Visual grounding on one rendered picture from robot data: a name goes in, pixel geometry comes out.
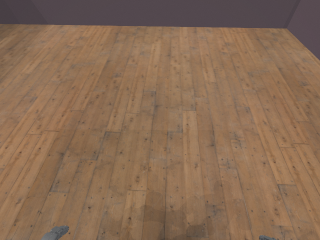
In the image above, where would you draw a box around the left robot hand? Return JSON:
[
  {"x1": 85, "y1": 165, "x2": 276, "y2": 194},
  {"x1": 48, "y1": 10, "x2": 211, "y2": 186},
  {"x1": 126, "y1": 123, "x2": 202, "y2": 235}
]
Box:
[{"x1": 41, "y1": 225, "x2": 69, "y2": 240}]

